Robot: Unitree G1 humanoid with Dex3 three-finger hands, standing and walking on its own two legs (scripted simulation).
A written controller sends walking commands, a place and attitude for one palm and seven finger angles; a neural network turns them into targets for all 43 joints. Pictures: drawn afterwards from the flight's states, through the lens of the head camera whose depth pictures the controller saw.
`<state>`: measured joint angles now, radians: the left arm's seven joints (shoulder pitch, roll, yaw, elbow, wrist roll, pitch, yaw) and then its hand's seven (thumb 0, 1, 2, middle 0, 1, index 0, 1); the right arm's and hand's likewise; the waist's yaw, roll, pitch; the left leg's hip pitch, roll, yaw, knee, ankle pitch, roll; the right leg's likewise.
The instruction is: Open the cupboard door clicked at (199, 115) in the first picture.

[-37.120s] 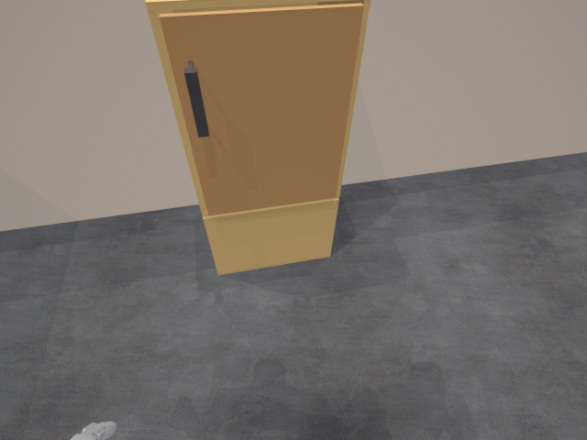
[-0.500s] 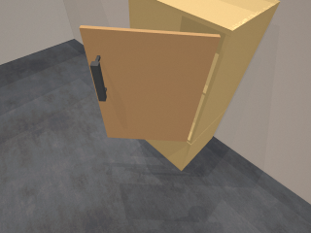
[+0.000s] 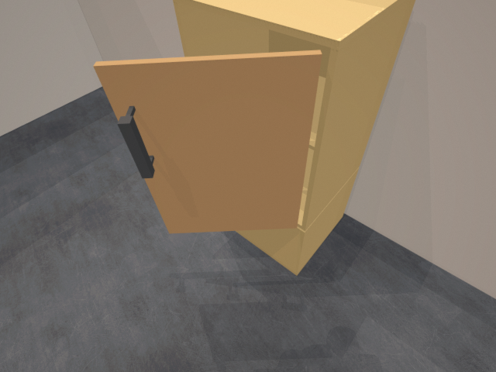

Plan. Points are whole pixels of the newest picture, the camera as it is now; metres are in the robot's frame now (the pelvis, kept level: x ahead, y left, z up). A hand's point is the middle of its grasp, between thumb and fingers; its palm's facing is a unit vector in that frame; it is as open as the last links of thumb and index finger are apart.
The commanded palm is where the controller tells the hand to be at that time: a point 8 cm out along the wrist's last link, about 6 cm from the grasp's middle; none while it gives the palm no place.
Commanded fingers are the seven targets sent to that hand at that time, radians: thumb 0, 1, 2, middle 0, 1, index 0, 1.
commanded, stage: look again from close up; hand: left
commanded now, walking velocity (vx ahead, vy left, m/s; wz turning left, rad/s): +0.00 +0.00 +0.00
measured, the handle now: (140, 143) +0.56 +0.27 +0.04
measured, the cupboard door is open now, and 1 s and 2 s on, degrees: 42 42 42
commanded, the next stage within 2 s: shuffle to correct the standing spot in 0.22 s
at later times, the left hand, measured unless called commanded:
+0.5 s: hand out of the picture +0.02 +0.15 -0.17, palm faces +0.04 -0.97 -0.22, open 7.3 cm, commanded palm none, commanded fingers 0.00 0.90 0.90 -0.20 -0.30 -0.20 -0.30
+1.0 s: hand out of the picture +0.01 +0.20 -0.16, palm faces +0.09 -0.97 -0.23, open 7.4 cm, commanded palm none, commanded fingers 0.00 0.90 0.90 -0.20 -0.30 -0.20 -0.30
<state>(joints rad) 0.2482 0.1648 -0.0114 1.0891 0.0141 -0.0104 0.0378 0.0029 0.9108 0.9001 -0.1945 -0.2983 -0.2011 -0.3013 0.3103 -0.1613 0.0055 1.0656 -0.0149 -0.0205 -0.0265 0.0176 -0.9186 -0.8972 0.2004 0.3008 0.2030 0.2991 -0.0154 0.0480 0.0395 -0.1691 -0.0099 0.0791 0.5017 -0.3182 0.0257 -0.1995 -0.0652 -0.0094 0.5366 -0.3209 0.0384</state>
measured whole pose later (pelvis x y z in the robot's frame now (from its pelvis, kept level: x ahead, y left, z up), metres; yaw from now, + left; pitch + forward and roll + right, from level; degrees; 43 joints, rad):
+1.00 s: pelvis +0.02 +0.02 +0.00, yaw +2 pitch +0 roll +2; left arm 0.31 0.15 0.03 1.01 0.04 -0.02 0.03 0.00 0.91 0.90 -0.20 -0.30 -0.20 -0.30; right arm 0.21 -0.18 -0.04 0.99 -0.01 0.03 0.01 0.01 -0.91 -0.90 0.20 0.30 0.20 0.30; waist 0.03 -0.01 0.06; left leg -0.43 0.01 0.07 0.90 -0.41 -0.02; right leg -0.20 -0.11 -0.09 0.54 -0.34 0.01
